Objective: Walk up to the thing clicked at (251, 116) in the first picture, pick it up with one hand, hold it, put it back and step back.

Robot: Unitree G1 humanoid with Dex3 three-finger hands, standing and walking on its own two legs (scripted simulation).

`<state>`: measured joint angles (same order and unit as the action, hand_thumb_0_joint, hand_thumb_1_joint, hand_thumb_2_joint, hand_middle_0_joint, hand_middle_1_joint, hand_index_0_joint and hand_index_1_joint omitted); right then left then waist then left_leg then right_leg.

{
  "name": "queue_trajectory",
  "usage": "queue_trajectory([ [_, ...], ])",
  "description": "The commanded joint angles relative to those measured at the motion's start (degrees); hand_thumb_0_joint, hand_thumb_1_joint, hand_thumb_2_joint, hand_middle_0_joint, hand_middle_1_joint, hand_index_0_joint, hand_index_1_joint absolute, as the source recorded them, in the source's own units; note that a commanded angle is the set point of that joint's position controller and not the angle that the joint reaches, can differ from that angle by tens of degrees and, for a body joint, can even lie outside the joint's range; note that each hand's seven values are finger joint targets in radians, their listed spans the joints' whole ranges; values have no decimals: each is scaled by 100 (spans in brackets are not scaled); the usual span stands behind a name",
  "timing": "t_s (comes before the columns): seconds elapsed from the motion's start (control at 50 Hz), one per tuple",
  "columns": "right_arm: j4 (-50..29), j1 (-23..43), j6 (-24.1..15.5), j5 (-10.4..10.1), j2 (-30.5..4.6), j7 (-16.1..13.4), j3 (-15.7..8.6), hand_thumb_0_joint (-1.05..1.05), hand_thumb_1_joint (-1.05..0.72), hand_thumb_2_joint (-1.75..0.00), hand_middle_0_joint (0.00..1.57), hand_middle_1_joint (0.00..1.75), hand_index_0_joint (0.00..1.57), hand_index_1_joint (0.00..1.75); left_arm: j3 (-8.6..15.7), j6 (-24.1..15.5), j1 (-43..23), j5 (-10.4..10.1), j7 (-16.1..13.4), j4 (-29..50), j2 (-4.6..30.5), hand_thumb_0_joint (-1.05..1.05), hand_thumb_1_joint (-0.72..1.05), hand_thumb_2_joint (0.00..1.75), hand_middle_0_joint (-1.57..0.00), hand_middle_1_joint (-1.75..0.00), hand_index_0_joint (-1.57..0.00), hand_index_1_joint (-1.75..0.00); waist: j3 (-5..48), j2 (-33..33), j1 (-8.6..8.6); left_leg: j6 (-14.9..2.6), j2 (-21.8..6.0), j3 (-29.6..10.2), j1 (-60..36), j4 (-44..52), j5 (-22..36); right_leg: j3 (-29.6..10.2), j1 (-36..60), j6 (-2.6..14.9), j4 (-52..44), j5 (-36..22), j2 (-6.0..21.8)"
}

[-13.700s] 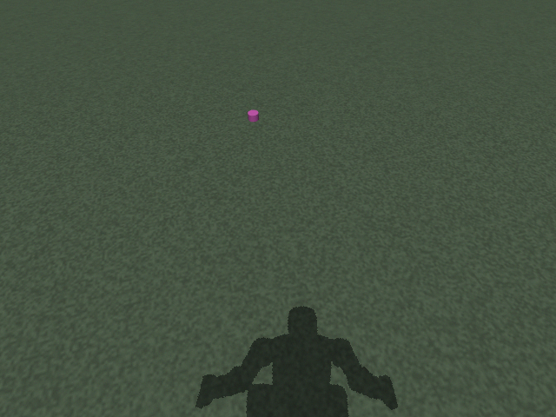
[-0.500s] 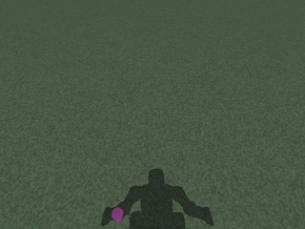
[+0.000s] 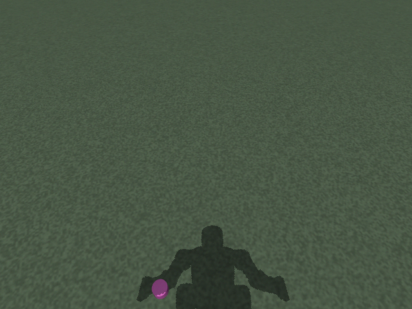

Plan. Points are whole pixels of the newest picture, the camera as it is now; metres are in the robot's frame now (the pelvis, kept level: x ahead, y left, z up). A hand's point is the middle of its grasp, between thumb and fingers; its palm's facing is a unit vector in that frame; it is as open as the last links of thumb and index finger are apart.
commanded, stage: walk up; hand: left
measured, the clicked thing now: (160, 289) +0.36 +0.23 -0.76
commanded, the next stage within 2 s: none
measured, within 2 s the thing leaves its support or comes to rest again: neither
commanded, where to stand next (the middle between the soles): -0.02 +0.03 m, yaw +2 degrees
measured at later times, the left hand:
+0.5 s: hand out of the picture +0.05 +0.31 -0.18, palm faces +0.05 -0.94 -0.33, open 7.4 cm
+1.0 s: hand out of the picture +0.02 +0.29 -0.16, palm faces +0.04 -0.94 -0.33, open 7.4 cm
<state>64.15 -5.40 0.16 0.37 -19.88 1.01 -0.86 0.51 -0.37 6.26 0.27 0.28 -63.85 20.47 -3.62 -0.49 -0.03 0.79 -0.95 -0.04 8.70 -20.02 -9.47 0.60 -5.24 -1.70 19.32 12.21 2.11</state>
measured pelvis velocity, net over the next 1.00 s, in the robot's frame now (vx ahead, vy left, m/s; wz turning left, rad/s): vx -0.05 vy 0.03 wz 0.02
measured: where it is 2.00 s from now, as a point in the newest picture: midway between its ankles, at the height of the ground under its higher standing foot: outside the picture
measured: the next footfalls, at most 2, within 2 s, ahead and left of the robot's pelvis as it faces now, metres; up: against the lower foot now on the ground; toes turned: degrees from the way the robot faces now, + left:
right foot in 0.72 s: -0.04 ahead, -0.09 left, +0.00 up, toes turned +3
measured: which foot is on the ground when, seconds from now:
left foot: down 0.00-1.00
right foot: down 0.00-0.38, up 0.40-0.70, down 0.72-1.00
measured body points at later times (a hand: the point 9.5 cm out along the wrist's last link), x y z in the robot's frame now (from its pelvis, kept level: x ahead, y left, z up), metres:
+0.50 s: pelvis -0.05 +0.04 -0.02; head +0.00 +0.08 +0.43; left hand +0.05 +0.36 -0.16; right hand +0.02 -0.26 -0.13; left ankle -0.05 +0.14 -0.75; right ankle -0.05 -0.12 -0.71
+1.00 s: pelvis -0.05 +0.03 +0.00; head -0.06 +0.03 +0.45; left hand +0.02 +0.33 -0.13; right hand +0.05 -0.27 -0.13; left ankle -0.05 +0.14 -0.75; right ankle -0.08 -0.09 -0.75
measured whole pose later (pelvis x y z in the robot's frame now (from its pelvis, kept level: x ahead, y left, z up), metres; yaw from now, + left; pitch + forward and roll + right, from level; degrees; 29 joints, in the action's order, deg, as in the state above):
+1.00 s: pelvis -0.05 +0.03 +0.00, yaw +1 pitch -3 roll +0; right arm 60.2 -8.0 -1.6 1.1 -19.6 0.5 -0.9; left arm 1.9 0.1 8.2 0.8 1.0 -61.8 20.3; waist -2.3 -0.6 0.9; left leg -0.8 0.5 1.0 7.5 -23.3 -12.4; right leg -1.9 -3.6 0.6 22.7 15.7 -0.9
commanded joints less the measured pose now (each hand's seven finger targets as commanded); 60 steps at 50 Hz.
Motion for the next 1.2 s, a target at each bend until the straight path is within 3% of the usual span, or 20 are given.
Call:
queue_trajectory([
  [0.0,-464,131,23,-74,-1421,-98,-367,0,-90,-90,20,30,20,30,365,-36,-48,-30,-157,465,1354,0,90,90,-20,-30,-20,-30,538,226,-4,-309,-640,-448,-207,-198,2330,-136,-25,308,253,-1735,489],
  [0.12,-778,221,168,-23,-1424,-67,-495,0,-90,-90,20,30,20,30,461,43,-214,30,-155,705,1481,0,90,90,-20,-30,-20,-30,726,-134,-35,-271,-294,-378,25,-834,1091,-506,-344,626,223,-1024,833],
  [0.2,-915,-119,292,59,-1239,21,-528,0,-90,-90,20,30,20,30,621,56,-603,138,-181,1000,1751,0,90,90,-20,-30,-20,-30,399,-1116,-62,-178,195,-194,510,-2448,-1747,-1219,-899,1440,-60,-979,1810],
  [0.24,-993,-373,326,82,-1313,53,-571,0,-90,-90,20,30,20,30,668,65,-730,189,-176,1148,1793,0,90,90,-20,-30,-20,-30,216,-1246,-134,-213,33,-437,623,-2899,-2252,-1297,-1268,1623,-7,-1078,2039],
  [0.28,-1011,-553,262,56,-1259,70,-595,0,-90,-90,20,30,20,30,636,62,-805,191,-171,1249,1668,0,90,90,-20,-30,-20,-30,195,-1138,-224,-262,-22,-436,549,-2243,-1892,-897,-1160,1323,494,-1350,1661],
  [0.32,-931,-738,135,91,-1297,48,-596,0,-90,-90,20,30,20,30,546,91,-832,109,-150,1305,1401,0,90,90,-20,-30,-20,-30,353,-407,-283,-288,-186,-484,316,-548,-114,-296,-924,762,1535,-988,961],
  [0.34,-1009,-500,64,161,-1588,11,-647,0,-90,-90,20,30,20,30,471,122,-715,19,-146,1354,1140,0,90,90,-20,-30,-20,-30,402,653,-132,-486,-829,-1603,213,-8,1279,64,-1142,415,2448,-414,188],
  [0.36,-1074,-426,-9,188,-1764,-34,-641,0,-90,-90,20,30,20,30,425,168,-682,-28,-168,1358,974,0,90,90,-20,-30,-20,-30,439,1115,-149,-855,-1259,-2365,-244,184,1912,-231,-1781,295,2800,1720,-425],
  [0.4,-1163,-255,-104,161,-1959,-90,-633,0,-90,-90,20,30,20,30,441,252,-250,-21,-192,1147,1175,0,90,90,-20,-30,-20,-30,620,965,-48,-1232,-1624,-2714,391,291,611,-858,-1343,328,3324,2273,-209],
  [0.42,-1215,-58,-108,177,-1851,-107,-614,0,-90,-90,20,30,20,30,451,262,-273,-39,-186,1064,1280,0,90,90,-20,-30,-20,-30,407,986,-30,-1039,-1400,-2425,633,358,179,-1015,-1262,362,3454,2120,-230],
  [0.46,-1278,284,-168,160,-1502,-176,-511,0,-90,-90,20,30,20,30,429,241,9,-84,-153,905,1238,0,90,90,-20,-30,-20,-30,509,1049,162,-824,-1015,-1603,-36,140,588,-1057,-1499,365,3304,1610,-258],
  [0.54,-1056,-466,-236,128,-1472,-223,-532,0,-90,-90,20,30,20,30,392,154,-286,-6,-136,948,1191,0,90,90,-20,-30,-20,-30,708,913,-168,-902,-1210,-1506,-1089,-273,2392,-711,-1531,200,2248,1586,-227],
  [0.58,-1077,-505,-225,104,-1504,-247,-533,0,-90,-90,20,30,20,30,369,135,-223,23,-129,938,1154,0,90,90,-20,-30,-20,-30,652,887,-194,-894,-1257,-1408,-1018,-281,2505,-497,-1271,207,1838,1512,-208],
  [0.66,-1159,-161,-197,43,-1445,-229,-467,0,-90,-90,20,30,20,30,348,84,149,63,-118,713,989,0,90,90,-20,-30,-20,-30,611,703,54,-806,-1160,-1172,-417,-365,1730,-294,-311,353,300,540,-131],
  [0.72,-1272,36,-200,-67,-1185,-203,-357,0,-90,-90,20,30,20,30,454,-84,318,164,-120,627,1367,0,90,90,-20,-30,-20,-30,875,-359,106,-301,-350,-439,475,-989,486,-1439,799,777,-160,-1305,690],
  [0.74,-1178,-26,-185,-47,-1044,-187,-322,0,-90,-90,20,30,20,30,418,-74,-95,123,-91,731,1447,0,90,90,-20,-30,-20,-30,577,-463,-32,-169,3,-186,398,-737,-762,-1629,158,1027,-199,-555,1007],
  [0.76,-1033,-221,-190,-6,-1022,-186,-319,0,-90,-90,20,30,20,30,406,-53,-402,132,-41,829,1469,0,90,90,-20,-30,-20,-30,410,-585,-162,-149,-34,-181,-143,-434,-1166,-1558,-503,1036,-152,74,1047],
  [0.82,-884,-96,-311,79,-1357,-162,-361,0,-90,-90,20,30,20,30,340,-23,-326,62,10,825,1141,0,90,90,-20,-30,-20,-30,253,-339,-94,-413,-593,-838,-649,39,-114,-822,-963,469,3,94,336],
  [0.92,-801,20,-348,52,-1245,-164,-256,0,-90,-90,20,30,20,30,371,-89,-149,57,-4,632,1210,0,90,90,-20,-30,-20,-30,255,-157,-6,-316,-517,-531,-352,23,624,-870,-264,486,-187,-746,371],
  [1.18,-642,90,-326,63,-1207,-187,-240,0,-90,-90,20,30,20,30,360,-95,-170,46,-27,479,1207,0,90,90,-20,-30,-20,-30,468,93,1,-282,-565,-427,-458,130,779,-816,8,452,-325,-1074,368],
])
